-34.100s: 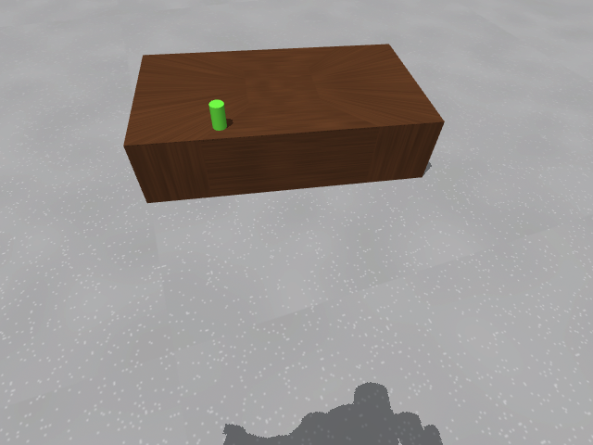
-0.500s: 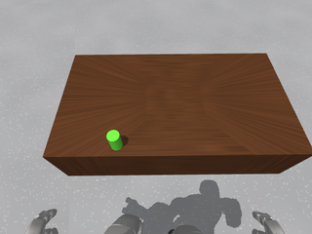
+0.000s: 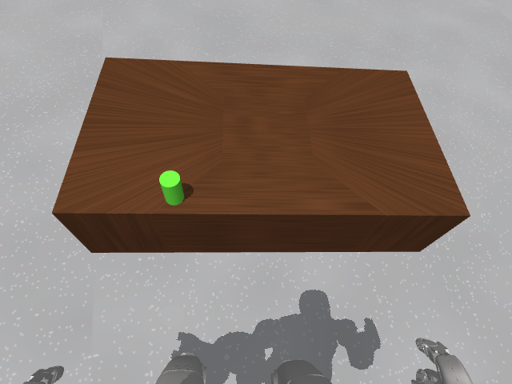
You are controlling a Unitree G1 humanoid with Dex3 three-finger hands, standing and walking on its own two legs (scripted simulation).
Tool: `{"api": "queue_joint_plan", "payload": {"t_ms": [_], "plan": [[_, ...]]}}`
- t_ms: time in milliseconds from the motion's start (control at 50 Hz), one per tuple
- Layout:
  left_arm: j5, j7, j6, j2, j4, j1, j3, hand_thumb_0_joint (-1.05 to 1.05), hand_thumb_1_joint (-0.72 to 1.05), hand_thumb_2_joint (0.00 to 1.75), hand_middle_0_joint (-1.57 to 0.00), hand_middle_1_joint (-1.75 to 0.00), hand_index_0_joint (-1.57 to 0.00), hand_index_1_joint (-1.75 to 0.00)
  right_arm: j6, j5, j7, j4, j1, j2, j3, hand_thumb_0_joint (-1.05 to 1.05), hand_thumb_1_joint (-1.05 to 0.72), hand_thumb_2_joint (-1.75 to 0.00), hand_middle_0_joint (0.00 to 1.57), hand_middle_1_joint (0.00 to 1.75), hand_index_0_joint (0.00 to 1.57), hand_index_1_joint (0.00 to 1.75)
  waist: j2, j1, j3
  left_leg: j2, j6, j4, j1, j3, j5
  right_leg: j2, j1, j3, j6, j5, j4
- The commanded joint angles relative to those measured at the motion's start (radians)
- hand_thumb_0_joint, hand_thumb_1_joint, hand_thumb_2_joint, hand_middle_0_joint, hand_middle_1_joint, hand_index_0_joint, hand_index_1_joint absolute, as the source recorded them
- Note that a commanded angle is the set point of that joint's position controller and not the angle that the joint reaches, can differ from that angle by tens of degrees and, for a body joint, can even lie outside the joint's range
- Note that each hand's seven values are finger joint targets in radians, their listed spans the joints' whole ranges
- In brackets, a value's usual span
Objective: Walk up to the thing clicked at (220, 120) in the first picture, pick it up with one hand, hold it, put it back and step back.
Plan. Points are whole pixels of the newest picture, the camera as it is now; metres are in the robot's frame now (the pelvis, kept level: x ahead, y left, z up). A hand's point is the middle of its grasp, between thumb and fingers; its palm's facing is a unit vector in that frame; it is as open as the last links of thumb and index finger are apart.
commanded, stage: step back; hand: left
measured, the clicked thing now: (172, 188) +0.64 +0.25 -0.38
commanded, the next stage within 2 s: none
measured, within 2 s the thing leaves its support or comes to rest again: neither
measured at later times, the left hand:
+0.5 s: hand out of the picture -0.02 +0.22 -0.14, palm faces +0.07 -0.92 -0.39, open 7.4 cm
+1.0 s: hand out of the picture -0.26 +0.18 -0.12, palm faces +0.06 -0.87 -0.49, open 7.4 cm
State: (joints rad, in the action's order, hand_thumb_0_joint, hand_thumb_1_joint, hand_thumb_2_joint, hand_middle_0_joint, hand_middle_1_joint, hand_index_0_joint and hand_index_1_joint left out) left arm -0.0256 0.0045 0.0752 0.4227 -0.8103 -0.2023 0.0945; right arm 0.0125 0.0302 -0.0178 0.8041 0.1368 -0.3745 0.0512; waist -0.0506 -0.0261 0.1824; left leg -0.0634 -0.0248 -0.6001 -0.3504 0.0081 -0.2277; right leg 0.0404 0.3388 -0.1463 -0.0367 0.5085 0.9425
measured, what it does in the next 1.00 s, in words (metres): walks backwards: right foot, then left foot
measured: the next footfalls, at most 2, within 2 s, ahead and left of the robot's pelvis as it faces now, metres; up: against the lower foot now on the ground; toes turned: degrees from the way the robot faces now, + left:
right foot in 0.06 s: +0.00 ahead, -0.15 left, +0.00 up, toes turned +4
left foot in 0.42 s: -0.10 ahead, +0.07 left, +0.00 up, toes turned +2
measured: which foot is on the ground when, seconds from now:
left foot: down 0.00-0.08, up 0.10-0.40, down 0.42-0.76, up 0.78-1.00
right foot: up 0.00-0.04, down 0.06-0.44, up 0.46-0.72, down 0.74-1.00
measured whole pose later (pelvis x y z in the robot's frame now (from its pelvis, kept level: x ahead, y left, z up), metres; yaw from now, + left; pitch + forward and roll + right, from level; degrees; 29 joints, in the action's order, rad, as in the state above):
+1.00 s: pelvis -0.31 -0.11 +0.00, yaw +5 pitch -1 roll +1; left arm -0.04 -0.03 0.01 0.37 -0.85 -0.20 0.06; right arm 0.09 0.01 -0.01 0.86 0.16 -0.43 0.06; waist 0.06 -0.02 0.14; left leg 0.09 -0.03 -1.11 -0.43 0.16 -0.49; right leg -0.03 0.36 0.00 0.01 0.27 0.64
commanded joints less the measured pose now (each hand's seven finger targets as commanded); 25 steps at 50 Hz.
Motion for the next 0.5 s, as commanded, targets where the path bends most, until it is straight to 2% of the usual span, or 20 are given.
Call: {"api": "queue_joint_plan", "payload": {"t_ms": [0,20,40,60,80,100,120,140,160,180,220,260,320,360,380,400,420,440,460,480], "plan": [[0.001,-0.006,-0.043,0.126,0.035,-0.069,0.046,0.0,0.9,0.9,-0.2,-0.3,-0.2,-0.3,0.003,-0.001,-0.016,-0.078,-0.011,-0.296,0.081,0.0,-0.9,-0.9,0.2,0.3,0.2,0.3,0.27,0.009,-0.264,-0.16,0.209,0.013,0.174,0.143,0.324,-0.022,-0.111,0.119,0.022,-0.171,-0.415],[-0.002,-0.007,-0.048,0.123,0.007,-0.119,0.046,0.0,0.9,0.9,-0.2,-0.3,-0.2,-0.3,0.011,-0.01,-0.013,-0.083,-0.025,-0.288,0.074,0.0,-0.9,-0.9,0.2,0.3,0.2,0.3,0.234,-0.013,-0.277,-0.131,0.187,-0.034,0.135,0.117,0.271,-0.003,-0.181,0.152,0.033,-0.286,-0.543],[-0.01,-0.009,-0.053,0.155,-0.004,-0.134,0.055,0.0,0.9,0.9,-0.2,-0.3,-0.2,-0.3,0.017,-0.019,-0.01,-0.088,-0.032,-0.257,0.061,0.0,-0.9,-0.9,0.2,0.3,0.2,0.3,0.177,-0.021,-0.277,-0.089,0.141,-0.082,0.043,0.108,0.14,-0.023,-0.233,0.088,0.05,-0.334,-0.552],[-0.027,-0.007,-0.057,0.247,0.01,-0.129,0.077,0.0,0.9,0.9,-0.2,-0.3,-0.2,-0.3,0.018,-0.026,-0.01,-0.11,-0.034,-0.204,0.05,0.0,-0.9,-0.9,0.2,0.3,0.2,0.3,-0.071,-0.025,-0.234,0.057,0.07,-0.238,-0.167,0.087,-0.101,-0.192,-0.235,-0.21,0.111,-0.331,-0.564],[-0.022,-0.004,-0.05,0.355,0.057,-0.023,0.091,0.0,0.9,0.9,-0.2,-0.3,-0.2,-0.3,0.021,-0.032,-0.03,-0.113,-0.061,-0.199,0.058,0.0,-0.9,-0.9,0.2,0.3,0.2,0.3,-0.269,-0.046,-0.195,0.165,0.028,-0.473,-0.129,0.08,-0.407,-0.408,0.034,-0.429,0.298,-0.299,-0.649],[-0.017,-0.013,-0.053,0.359,0.092,0.073,0.093,0.0,0.9,0.9,-0.2,-0.3,-0.2,-0.3,0.023,-0.032,-0.037,-0.091,-0.039,-0.244,0.082,0.0,-0.9,-0.9,0.2,0.3,0.2,0.3,-0.256,-0.016,-0.103,0.106,0.029,-0.616,-0.062,0.161,-0.422,-0.459,0.22,-0.493,0.34,-0.274,-0.688],[-0.017,-0.016,-0.054,0.302,0.106,0.114,0.079,0.0,0.9,0.9,-0.2,-0.3,-0.2,-0.3,0.021,-0.034,-0.027,-0.058,0.014,-0.26,0.076,0.0,-0.9,-0.9,0.2,0.3,0.2,0.3,-0.201,0.016,-0.086,0.101,0.038,-0.627,-0.03,0.185,-0.364,-0.42,0.225,-0.39,0.308,-0.283,-0.668],[-0.014,-0.018,-0.058,0.245,0.121,0.143,0.062,0.0,0.9,0.9,-0.2,-0.3,-0.2,-0.3,0.02,-0.038,-0.022,-0.04,0.031,-0.261,0.068,0.0,-0.9,-0.9,0.2,0.3,0.2,0.3,-0.101,0.039,-0.092,0.142,0.038,-0.65,-0.08,0.179,-0.299,-0.316,0.113,-0.221,0.264,-0.416,-0.586],[-0.014,-0.021,-0.058,0.21,0.11,0.146,0.057,0.0,0.9,0.9,-0.2,-0.3,-0.2,-0.3,0.014,-0.044,-0.023,-0.02,0.055,-0.231,0.056,0.0,-0.9,-0.9,0.2,0.3,0.2,0.3,-0.1,0.054,-0.112,0.173,0.027,-0.632,-0.14,0.156,-0.273,-0.252,0.006,-0.113,0.235,-0.569,-0.507],[-0.016,-0.023,-0.056,0.19,0.1,0.119,0.059,0.0,0.9,0.9,-0.2,-0.3,-0.2,-0.3,0.005,-0.04,-0.029,-0.022,0.056,-0.206,0.046,0.0,-0.9,-0.9,0.2,0.3,0.2,0.3,-0.118,0.038,-0.145,0.179,0.02,-0.606,-0.163,0.144,-0.265,-0.218,-0.062,-0.065,0.216,-0.635,-0.466],[-0.02,-0.03,-0.054,0.167,0.093,0.028,0.051,0.0,0.9,0.9,-0.2,-0.3,-0.2,-0.3,-0.006,-0.034,-0.031,-0.033,0.033,-0.191,0.033,0.0,-0.9,-0.9,0.2,0.3,0.2,0.3,-0.108,-0.02,-0.174,0.171,0.011,-0.498,-0.177,0.115,-0.277,-0.207,-0.181,-0.07,0.225,-0.724,-0.432],[-0.019,-0.039,-0.05,0.158,0.094,-0.008,0.051,0.0,0.9,0.9,-0.2,-0.3,-0.2,-0.3,-0.012,-0.028,-0.032,-0.04,0.025,-0.181,0.029,0.0,-0.9,-0.9,0.2,0.3,0.2,0.3,-0.133,-0.045,-0.223,0.154,0.0,-0.378,-0.226,0.094,-0.302,-0.238,-0.347,-0.087,0.246,-0.814,-0.406],[-0.011,-0.047,-0.043,0.169,0.116,0.006,0.051,0.0,0.9,0.9,-0.2,-0.3,-0.2,-0.3,-0.018,-0.014,-0.028,-0.042,0.062,-0.176,0.034,0.0,-0.9,-0.9,0.2,0.3,0.2,0.3,-0.161,-0.032,-0.284,0.083,0.016,-0.112,-0.137,0.063,-0.278,-0.285,-0.397,-0.117,0.246,-0.876,-0.34],[0.001,-0.04,-0.032,0.183,0.131,0.046,0.044,0.0,0.9,0.9,-0.2,-0.3,-0.2,-0.3,-0.018,-0.007,-0.022,-0.013,0.123,-0.184,0.046,0.0,-0.9,-0.9,0.2,0.3,0.2,0.3,-0.14,0.002,-0.298,0.09,0.033,0.082,0.019,0.008,-0.113,-0.256,-0.304,-0.075,0.209,-0.814,-0.282],[0.008,-0.034,-0.023,0.184,0.136,0.064,0.039,0.0,0.9,0.9,-0.2,-0.3,-0.2,-0.3,-0.017,-0.005,-0.02,0.002,0.161,-0.181,0.05,0.0,-0.9,-0.9,0.2,0.3,0.2,0.3,-0.123,0.021,-0.309,0.094,0.039,0.228,0.099,-0.011,0.054,-0.231,-0.254,-0.06,0.18,-0.731,-0.249],[0.009,-0.028,-0.018,0.157,0.144,0.049,0.026,0.0,0.9,0.9,-0.2,-0.3,-0.2,-0.3,-0.016,0.003,-0.018,-0.001,0.138,-0.224,0.065,0.0,-0.9,-0.9,0.2,0.3,0.2,0.3,-0.033,0.004,-0.306,0.02,0.074,0.192,0.194,0.122,0.151,-0.177,-0.097,-0.041,0.132,-0.547,-0.223],[0.012,-0.025,-0.02,0.135,0.149,0.061,0.02,0.0,0.9,0.9,-0.2,-0.3,-0.2,-0.3,-0.012,0.013,-0.017,-0.013,0.121,-0.304,0.085,0.0,-0.9,-0.9,0.2,0.3,0.2,0.3,0.145,0.011,-0.294,-0.166,0.168,0.19,0.251,0.356,0.263,-0.067,0.09,0.031,0.083,-0.267,-0.102],[0.016,-0.035,-0.02,0.149,0.155,0.111,0.03,0.0,0.9,0.9,-0.2,-0.3,-0.2,-0.3,-0.008,0.012,-0.007,-0.032,0.069,-0.375,0.092,0.0,-0.9,-0.9,0.2,0.3,0.2,0.3,0.269,0.036,-0.255,-0.327,0.305,0.253,0.109,0.475,0.283,0.03,0.101,0.088,0.055,0.102,0.095],[0.004,-0.041,-0.018,0.175,0.146,0.131,0.043,0.0,0.9,0.9,-0.2,-0.3,-0.2,-0.3,-0.012,0.016,-0.011,-0.046,0.028,-0.391,0.098,0.0,-0.9,-0.9,0.2,0.3,0.2,0.3,0.284,0.052,-0.211,-0.388,0.37,0.277,-0.029,0.55,0.272,0.012,0.05,-0.008,0.049,0.162,0.252],[0.007,-0.035,-0.017,0.184,0.125,0.1,0.045,0.0,0.9,0.9,-0.2,-0.3,-0.2,-0.3,-0.015,0.016,-0.018,-0.05,-0.019,-0.349,0.09,0.0,-0.9,-0.9,0.2,0.3,0.2,0.3,0.245,0.019,-0.179,-0.36,0.357,0.267,-0.059,0.466,0.254,0.006,0.034,-0.035,0.052,0.117,0.298]]}}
